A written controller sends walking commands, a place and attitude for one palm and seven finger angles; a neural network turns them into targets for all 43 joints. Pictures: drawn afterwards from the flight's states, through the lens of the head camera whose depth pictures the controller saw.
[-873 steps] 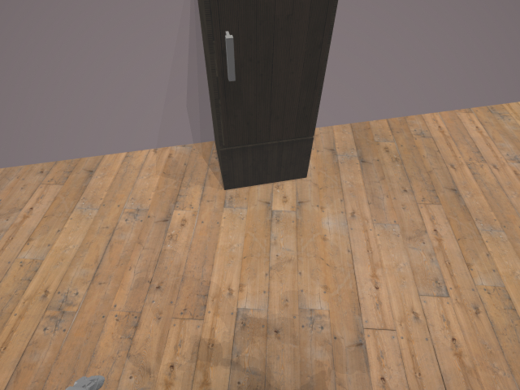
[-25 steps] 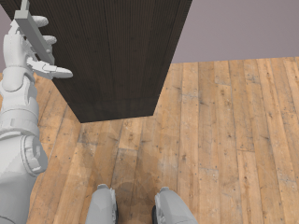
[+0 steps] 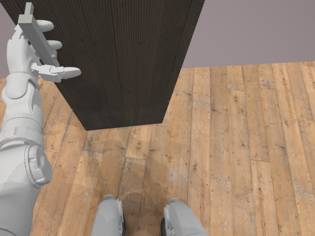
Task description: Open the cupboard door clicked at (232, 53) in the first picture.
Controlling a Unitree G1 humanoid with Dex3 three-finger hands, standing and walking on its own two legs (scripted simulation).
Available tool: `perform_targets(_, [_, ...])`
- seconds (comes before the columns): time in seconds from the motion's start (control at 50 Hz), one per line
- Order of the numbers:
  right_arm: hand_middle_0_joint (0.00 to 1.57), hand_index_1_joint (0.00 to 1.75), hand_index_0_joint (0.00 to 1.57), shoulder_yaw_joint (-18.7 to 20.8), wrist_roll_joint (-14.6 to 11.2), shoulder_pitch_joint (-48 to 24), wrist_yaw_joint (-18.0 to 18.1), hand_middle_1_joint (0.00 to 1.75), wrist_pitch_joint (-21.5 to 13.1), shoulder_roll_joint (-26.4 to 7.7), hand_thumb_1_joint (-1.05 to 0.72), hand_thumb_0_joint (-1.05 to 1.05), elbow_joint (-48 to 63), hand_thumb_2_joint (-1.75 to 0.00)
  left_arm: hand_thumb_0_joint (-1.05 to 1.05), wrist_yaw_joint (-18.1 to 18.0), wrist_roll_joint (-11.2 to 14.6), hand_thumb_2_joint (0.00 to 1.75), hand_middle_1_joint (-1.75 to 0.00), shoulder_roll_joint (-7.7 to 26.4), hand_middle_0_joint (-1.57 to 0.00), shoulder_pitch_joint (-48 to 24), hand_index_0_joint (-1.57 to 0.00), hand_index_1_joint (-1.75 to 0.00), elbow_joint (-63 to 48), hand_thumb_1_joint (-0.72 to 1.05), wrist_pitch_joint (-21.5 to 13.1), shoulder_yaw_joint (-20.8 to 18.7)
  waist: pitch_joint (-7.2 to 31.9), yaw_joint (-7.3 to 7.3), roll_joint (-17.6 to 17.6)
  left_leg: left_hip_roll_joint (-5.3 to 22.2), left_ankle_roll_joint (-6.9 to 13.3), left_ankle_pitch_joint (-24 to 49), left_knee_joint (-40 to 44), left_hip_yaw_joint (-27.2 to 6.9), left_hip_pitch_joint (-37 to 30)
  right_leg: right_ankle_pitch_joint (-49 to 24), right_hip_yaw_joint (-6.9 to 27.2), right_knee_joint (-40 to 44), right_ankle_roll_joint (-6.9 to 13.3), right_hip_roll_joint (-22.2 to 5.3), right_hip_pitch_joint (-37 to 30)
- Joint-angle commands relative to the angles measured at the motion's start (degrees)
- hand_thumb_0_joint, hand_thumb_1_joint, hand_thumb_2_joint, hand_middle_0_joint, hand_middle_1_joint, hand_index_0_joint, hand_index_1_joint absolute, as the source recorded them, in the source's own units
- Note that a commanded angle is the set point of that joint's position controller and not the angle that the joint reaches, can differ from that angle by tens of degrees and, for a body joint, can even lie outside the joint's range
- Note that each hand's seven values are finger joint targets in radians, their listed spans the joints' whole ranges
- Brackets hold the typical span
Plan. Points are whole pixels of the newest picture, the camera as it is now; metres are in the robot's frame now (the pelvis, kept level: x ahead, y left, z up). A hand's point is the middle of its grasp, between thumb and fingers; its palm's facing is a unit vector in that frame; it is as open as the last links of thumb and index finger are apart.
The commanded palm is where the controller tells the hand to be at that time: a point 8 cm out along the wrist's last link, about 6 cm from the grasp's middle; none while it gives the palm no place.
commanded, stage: close the thumb around the handle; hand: left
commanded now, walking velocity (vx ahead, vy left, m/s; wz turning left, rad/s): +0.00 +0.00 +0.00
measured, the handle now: (42, 40) +0.57 +0.24 +0.07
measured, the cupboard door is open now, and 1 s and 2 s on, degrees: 0 11 45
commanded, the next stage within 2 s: pull the door open along its arc in 0.48 s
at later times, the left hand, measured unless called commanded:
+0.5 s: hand (54, 56) +0.54 +0.21 +0.06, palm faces +0.08 -1.00 +0.00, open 5.6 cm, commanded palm +0.51 +0.24 +0.07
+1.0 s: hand (60, 81) +0.47 +0.19 +0.06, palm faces +0.06 -1.00 +0.00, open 5.9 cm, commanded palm +0.40 +0.23 +0.07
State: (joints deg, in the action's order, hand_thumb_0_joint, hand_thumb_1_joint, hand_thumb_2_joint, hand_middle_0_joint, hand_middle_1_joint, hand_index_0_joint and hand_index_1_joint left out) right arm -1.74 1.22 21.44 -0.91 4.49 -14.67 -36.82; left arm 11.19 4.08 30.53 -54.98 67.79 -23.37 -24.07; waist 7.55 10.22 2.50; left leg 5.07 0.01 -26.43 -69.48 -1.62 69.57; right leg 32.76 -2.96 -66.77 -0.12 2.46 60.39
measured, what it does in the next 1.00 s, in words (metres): stands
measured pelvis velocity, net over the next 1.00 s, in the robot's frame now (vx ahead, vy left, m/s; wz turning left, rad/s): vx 0.02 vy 0.00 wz -0.01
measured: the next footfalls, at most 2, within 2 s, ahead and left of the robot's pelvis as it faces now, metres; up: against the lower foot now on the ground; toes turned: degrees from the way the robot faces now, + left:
none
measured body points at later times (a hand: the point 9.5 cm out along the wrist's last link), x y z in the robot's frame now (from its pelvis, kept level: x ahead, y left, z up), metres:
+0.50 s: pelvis +0.00 +0.00 +0.00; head +0.16 +0.03 +0.42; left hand +0.52 +0.26 +0.07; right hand -0.01 -0.26 -0.11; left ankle +0.05 +0.12 -0.63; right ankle -0.02 -0.13 -0.63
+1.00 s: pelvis +0.02 +0.00 +0.02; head +0.14 +0.02 +0.45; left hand +0.46 +0.24 +0.07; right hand +0.05 -0.25 -0.10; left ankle +0.05 +0.12 -0.63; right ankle -0.02 -0.13 -0.63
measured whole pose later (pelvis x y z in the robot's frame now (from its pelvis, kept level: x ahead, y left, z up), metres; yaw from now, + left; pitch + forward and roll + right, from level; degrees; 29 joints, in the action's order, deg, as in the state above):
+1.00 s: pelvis +0.02 +0.00 +0.02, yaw +0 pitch +23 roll -3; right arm -0.3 -0.4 21.5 -2.1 5.8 -13.8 -33.7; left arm 9.7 9.0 19.8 -31.8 46.3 -23.1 -20.0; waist 9.0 7.6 2.2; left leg 4.9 0.3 -26.5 -64.2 1.0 60.9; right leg 32.2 -0.5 -62.0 -0.6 2.1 52.9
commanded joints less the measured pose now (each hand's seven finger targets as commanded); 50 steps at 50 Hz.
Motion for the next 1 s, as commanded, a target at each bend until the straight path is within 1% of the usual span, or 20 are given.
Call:
perform_targets(0.0, [0.2,0.3,0.2,3.7,0.2,10.8,1.0,0.3,-0.2,-10.7,-0.9,0.0,1.6,-0.9,0.0,0.7,0.3,0.59,-1.27,14.1,-0.35,-25.8,-0.35,-1.27,-10.3,0.17,-3.2,-0.6,27.6,1.88,6.4,-2.1,2.0,20.0,4.4,-2.1,-31.2,-20.9,0.6,9.0,0.9,2.0,-3.3])
perform_targets(0.06, [0.2,0.3,0.2,3.9,0.3,10.8,1.0,0.3,-0.4,-10.6,-0.9,0.0,1.5,-0.9,0.0,0.6,0.1,0.66,-1.29,12.4,-0.36,-27.2,-0.36,-1.29,-10.7,0.34,-3.6,0.5,28.7,2.11,8.8,-1.9,1.7,21.0,4.3,-2.8,-33.9,-19.8,0.2,8.5,1.2,1.9,-0.5])
perform_targets(0.1, [0.2,0.3,0.2,3.9,0.5,11.1,1.2,0.3,-0.4,-10.9,-0.9,0.0,1.5,-0.9,0.0,0.5,0.3,0.71,-1.3,15.1,-0.37,-26.8,-0.37,-1.3,-11.7,0.45,-3.8,-1.6,30.6,1.32,9.5,-1.9,1.7,22.0,4.3,-2.7,-34.5,-20.5,0.4,8.3,1.3,1.9,-1.8])
perform_targets(0.12, [0.2,0.3,0.2,3.9,0.6,11.2,1.0,0.3,-0.5,-10.7,-0.9,0.0,1.6,-0.9,0.0,0.6,0.4,0.73,-1.31,13.4,-0.37,-27.1,-0.37,-1.31,-12.1,0.51,-4.1,-0.5,31.4,1.64,10.1,-2.0,1.7,23.2,4.1,-2.9,-35.4,-21.1,0.3,7.9,1.4,1.9,-1.1])
perform_targets(0.2, [0.2,0.3,0.2,3.7,0.4,11.1,1.0,0.3,-0.3,-10.7,-0.9,0.0,1.7,-0.9,0.0,0.8,0.1,0.83,-1.33,13.9,-0.39,-26.3,-0.39,-1.33,-10.3,0.73,-3.1,-0.5,29.5,1.79,7.8,-2.0,1.9,21.8,3.9,-2.5,-32.8,-21.2,0.3,8.3,1.1,1.9,-2.0])
perform_targets(0.26, [0.2,0.3,0.2,3.7,0.4,11.2,1.2,0.3,-0.2,-10.9,-0.9,0.0,1.5,-0.9,0.0,0.6,-0.2,0.9,-1.35,15.1,-0.4,-27.5,-0.4,-1.35,-10.0,0.9,-2.9,-1.1,29.0,1.97,8.5,-1.8,1.8,21.0,4.1,-2.9,-32.8,-19.8,0.1,8.2,1.1,1.9,-1.0])
perform_targets(0.28, [0.2,0.3,0.2,3.7,0.4,11.1,1.2,0.3,-0.3,-10.9,-0.9,0.0,1.7,-0.9,0.0,0.6,-0.1,0.9,-1.35,14.3,-0.4,-27.6,-0.4,-1.35,-9.9,0.9,-2.8,-0.5,28.9,2.29,8.2,-1.9,1.9,20.6,4.0,-2.7,-32.5,-19.6,0.3,8.4,1.1,2.0,-1.0])
perform_targets(0.32, [0.2,0.3,0.2,3.6,0.6,11.4,1.3,0.3,-0.4,-11.1,-0.9,0.0,1.4,-0.9,0.0,0.5,-0.1,0.9,-1.35,16.9,-0.4,-29.0,-0.4,-1.35,-11.3,0.9,-3.4,-2.2,30.2,2.04,9.1,-1.8,1.9,21.6,3.7,-3.1,-33.1,-20.1,0.3,7.8,1.3,2.0,-1.0])
perform_targets(0.36, [0.2,0.3,0.2,3.9,0.6,11.4,1.2,0.3,-0.5,-10.8,-0.9,0.0,1.5,-0.9,0.0,0.6,-0.4,0.9,-1.35,14.8,-0.4,-28.3,-0.4,-1.35,-12.9,0.9,-3.8,-0.9,32.9,1.57,11.6,-1.7,1.5,23.6,3.7,-3.3,-36.5,-20.5,0.1,7.6,1.4,1.9,0.0])
perform_targets(0.38, [0.2,0.3,0.2,3.9,0.7,11.2,1.0,0.3,-0.5,-10.7,-0.9,0.0,1.3,-0.9,0.0,0.5,-0.1,0.9,-1.35,13.9,-0.4,-27.8,-0.4,-1.35,-11.9,0.9,-3.6,-0.6,31.5,1.91,11.4,-1.6,1.5,23.5,3.7,-3.2,-36.2,-20.5,-0.1,7.9,1.4,1.9,0.4])
perform_targets(0.42, [0.2,0.3,0.2,3.8,0.7,11.6,1.1,0.3,-0.4,-11.0,-0.9,0.0,1.3,-0.9,0.0,0.3,-0.1,0.9,-1.35,16.2,-0.4,-26.9,-0.4,-1.35,-10.4,0.9,-3.3,-2.5,30.9,1.92,8.6,-1.7,1.9,22.7,3.6,-3.1,-33.7,-20.8,0.2,7.8,1.3,2.1,-1.1])
perform_targets(0.48, [0.2,0.3,0.2,3.7,0.5,11.3,1.0,0.3,-0.3,-10.8,-0.9,0.0,1.6,-0.9,0.0,0.5,-0.3,0.9,-1.35,15.8,-0.4,-26.9,-0.4,-1.35,-11.8,0.9,-3.1,-1.7,31.4,1.37,10.1,-1.9,1.7,22.3,3.9,-2.7,-34.0,-20.9,0.3,8.1,1.2,2.1,-1.9])
perform_targets(0.54, [0.2,0.3,0.2,3.6,0.5,11.4,1.1,0.3,-0.3,-11.0,-0.9,0.0,1.6,-0.9,0.0,0.4,-0.1,0.9,-1.35,17.3,-0.4,-26.2,-0.4,-1.35,-11.1,0.9,-3.0,-3.0,31.0,1.46,8.6,-1.7,1.9,22.2,3.7,-2.6,-32.7,-21.3,0.4,8.0,1.1,2.1,-2.3])
perform_targets(0.58, [0.2,0.3,0.2,3.6,0.5,11.5,1.1,0.3,-0.3,-10.8,-0.9,0.0,1.6,-0.9,0.0,0.6,-0.1,0.9,-1.35,15.4,-0.4,-27.2,-0.4,-1.35,-12.2,0.9,-3.0,-1.3,30.5,1.72,9.7,-1.7,1.7,22.3,4.3,-2.9,-33.8,-20.9,0.1,8.0,1.2,2.1,-1.9])
perform_targets(0.64, [0.2,0.3,0.2,3.9,0.4,11.1,0.9,0.3,-0.2,-10.8,-0.9,0.0,2.3,-0.9,0.0,0.6,0.2,0.9,-1.35,15.0,-0.4,-22.3,-0.4,-1.35,-13.0,0.9,-3.2,-2.1,32.1,0.06,10.4,-1.7,1.4,23.9,4.8,-2.8,-36.1,-21.5,-0.1,8.0,1.4,2.1,-2.1])
perform_targets(0.72, [0.2,0.3,0.2,4.2,0.2,10.5,0.6,0.3,0.1,-10.5,-0.9,0.0,3.4,-0.9,0.0,1.1,1.5,0.9,-1.35,12.3,-0.4,-14.4,-0.4,-1.35,-14.4,0.9,-3.1,-1.9,31.6,-1.38,7.7,-2.1,1.5,24.0,5.7,-1.8,-35.2,-23.4,-0.1,8.4,1.3,2.2,-5.4])
perform_targets(0.76, [0.2,0.3,0.2,4.6,-0.1,9.6,0.4,0.3,0.3,-10.3,-0.9,0.0,4.2,-0.9,0.0,1.1,2.0,0.9,-1.35,11.6,-0.4,-11.7,-0.4,-1.35,-18.9,0.9,-3.6,-1.7,33.1,-2.7,8.8,-2.2,1.2,25.9,6.5,-1.7,-37.4,-25.0,-0.3,8.5,1.3,2.1,-6.8])
perform_targets(0.82, [0.2,0.3,0.2,4.9,-0.5,8.8,0.1,0.3,0.4,-10.0,-0.9,0.0,5.4,-0.9,0.0,0.9,3.3,0.9,-1.35,9.3,-0.4,-3.1,-0.4,-1.35,-22.9,0.9,-3.6,-1.5,32.8,-4.06,5.9,-2.7,1.3,27.6,7.5,-1.0,-37.3,-28.5,-0.2,9.1,1.3,2.2,-10.8])
perform_targets(0.9, [0.2,0.3,0.2,5.4,-1.4,6.1,-0.4,0.3,0.2,-9.1,-0.9,0.0,7.5,-0.9,0.0,0.3,5.3,0.9,-1.35,3.2,-0.4,9.1,-0.4,-1.35,-31.1,0.9,-3.6,1.5,29.5,-5.62,2.7,-3.3,1.3,27.0,9.7,0.4,-36.5,-31.1,-0.3,10.6,1.0,2.1,-15.1])
perform_targets(0.98, [0.2,0.3,0.2,5.7,-1.8,3.5,-0.9,0.3,-0.6,-8.1,-0.9,0.0,9.2,-0.9,0.0,-1.2,6.8,0.9,-1.35,-3.9,-0.4,19.8,-0.4,-1.35,-40.6,0.9,-4.3,6.2,27.8,-6.52,2.8,-3.5,1.2,28.6,11.1,1.1,-38.7,-33.7,-0.4,11.4,0.9,1.8,-16.9])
